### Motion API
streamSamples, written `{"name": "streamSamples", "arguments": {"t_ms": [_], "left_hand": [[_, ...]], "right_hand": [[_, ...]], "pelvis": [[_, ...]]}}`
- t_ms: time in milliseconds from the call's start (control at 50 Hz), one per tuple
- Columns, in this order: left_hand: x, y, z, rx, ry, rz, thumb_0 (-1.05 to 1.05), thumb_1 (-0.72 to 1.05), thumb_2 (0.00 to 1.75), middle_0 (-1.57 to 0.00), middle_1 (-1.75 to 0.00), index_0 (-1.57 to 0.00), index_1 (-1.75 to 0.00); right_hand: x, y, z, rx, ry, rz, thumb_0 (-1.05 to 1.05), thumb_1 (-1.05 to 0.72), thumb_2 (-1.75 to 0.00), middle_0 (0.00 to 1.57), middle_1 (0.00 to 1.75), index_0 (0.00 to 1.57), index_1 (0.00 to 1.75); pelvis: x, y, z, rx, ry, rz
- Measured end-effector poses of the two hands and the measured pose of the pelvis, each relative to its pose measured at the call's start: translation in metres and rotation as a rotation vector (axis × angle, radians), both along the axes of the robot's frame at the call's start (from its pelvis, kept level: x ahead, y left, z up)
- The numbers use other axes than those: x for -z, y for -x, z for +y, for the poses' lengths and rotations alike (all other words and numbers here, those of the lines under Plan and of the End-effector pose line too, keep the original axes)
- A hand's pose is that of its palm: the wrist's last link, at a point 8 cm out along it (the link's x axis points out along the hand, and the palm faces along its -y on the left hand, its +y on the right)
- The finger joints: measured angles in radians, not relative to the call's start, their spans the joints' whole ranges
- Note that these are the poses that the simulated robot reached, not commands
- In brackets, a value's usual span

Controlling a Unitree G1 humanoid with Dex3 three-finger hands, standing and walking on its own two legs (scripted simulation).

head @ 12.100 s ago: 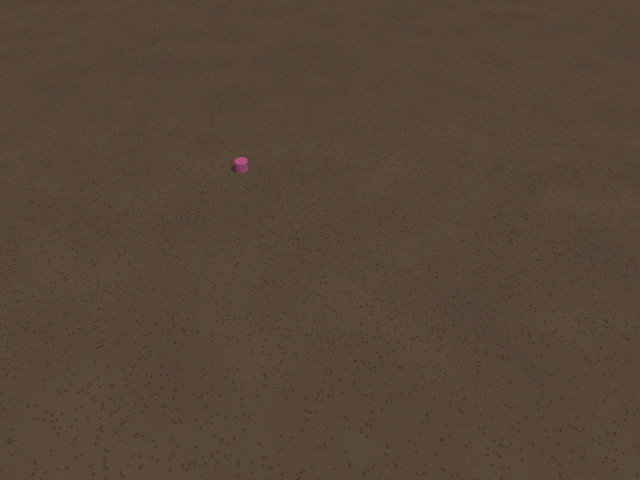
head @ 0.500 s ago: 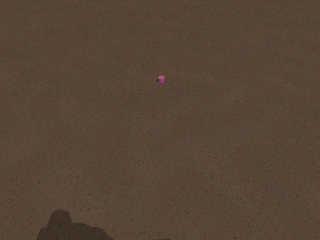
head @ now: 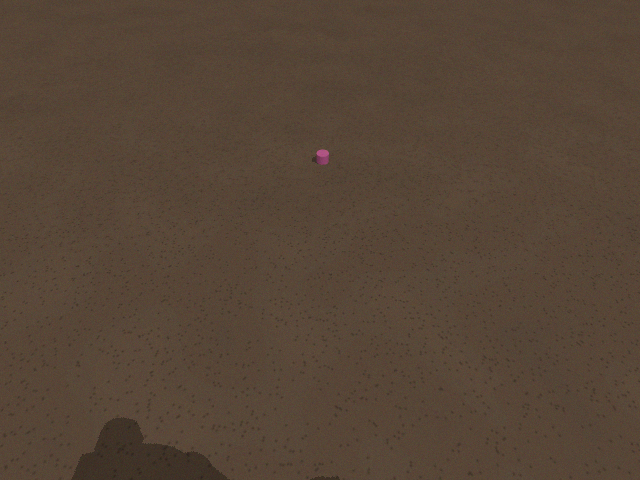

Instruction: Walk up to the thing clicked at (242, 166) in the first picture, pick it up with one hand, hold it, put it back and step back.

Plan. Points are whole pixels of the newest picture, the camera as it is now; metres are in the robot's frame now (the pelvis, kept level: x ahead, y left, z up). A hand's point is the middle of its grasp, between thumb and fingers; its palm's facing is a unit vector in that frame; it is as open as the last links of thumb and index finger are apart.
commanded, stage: stand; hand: left
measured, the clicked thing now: (322, 157) +1.78 -0.02 -0.76
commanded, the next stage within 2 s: walk up in 0.84 s
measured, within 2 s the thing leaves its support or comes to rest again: neither
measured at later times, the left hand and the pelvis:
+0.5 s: hand out of the picture +0.08 +0.26 -0.15, palm faces -0.02 -0.94 -0.35, open 7.4 cm; pelvis +0.01 +0.00 +0.00, yaw +0 degrees
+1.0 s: hand out of the picture +0.08 +0.28 -0.15, palm faces -0.20 -0.90 -0.39, open 7.4 cm; pelvis +0.01 +0.01 -0.01, yaw -10 degrees
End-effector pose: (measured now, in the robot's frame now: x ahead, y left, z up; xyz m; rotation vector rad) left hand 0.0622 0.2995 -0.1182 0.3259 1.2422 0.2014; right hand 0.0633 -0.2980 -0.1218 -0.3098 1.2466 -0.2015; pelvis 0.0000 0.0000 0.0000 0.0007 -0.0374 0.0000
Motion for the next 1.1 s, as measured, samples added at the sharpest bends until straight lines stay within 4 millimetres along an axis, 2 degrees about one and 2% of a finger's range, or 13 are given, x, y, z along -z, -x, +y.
{"name": "streamSamples", "arguments": {"t_ms": [560,840,940,1000,1100], "left_hand": [[-0.002,-0.01,0.0,-0.001,-0.003,-0.018,0.01,0.9,0.9,-0.21,-0.3,-0.2,-0.3],[0.0,-0.002,-0.001,-0.003,0.0,-0.003,0.01,0.9,0.9,-0.21,-0.3,-0.2,-0.3],[-0.002,-0.002,0.009,0.077,-0.006,0.05,0.01,0.9,0.9,-0.21,-0.3,-0.2,-0.3],[-0.006,-0.023,0.018,0.145,-0.054,0.106,0.01,0.9,0.9,-0.21,-0.3,-0.2,-0.3],[-0.029,-0.098,0.015,0.235,-0.11,0.016,0.01,0.9,0.9,-0.21,-0.3,-0.2,-0.3]], "right_hand": [[-0.001,-0.012,0.001,-0.008,0.0,-0.022,0.0,-0.9,-0.89,0.21,0.3,0.2,0.3],[0.0,-0.003,-0.001,-0.001,0.0,-0.003,0.0,-0.9,-0.89,0.21,0.3,0.2,0.3],[-0.003,-0.012,-0.014,0.04,-0.016,-0.124,0.0,-0.9,-0.89,0.21,0.3,0.2,0.3],[-0.004,-0.006,-0.028,0.111,0.004,-0.204,0.0,-0.9,-0.89,0.21,0.3,0.21,0.3],[0.003,0.015,-0.05,0.205,0.004,-0.183,0.0,-0.9,-0.89,0.21,0.3,0.2,0.3]], "pelvis": [[0.0,-0.005,0.0,-0.002,-0.001,-0.001],[0.0,-0.002,-0.001,-0.003,0.001,-0.002],[0.007,-0.004,0.007,0.102,-0.014,0.028],[0.012,-0.011,0.009,0.18,-0.012,0.039],[0.013,-0.038,-0.005,0.25,-0.025,0.023]]}}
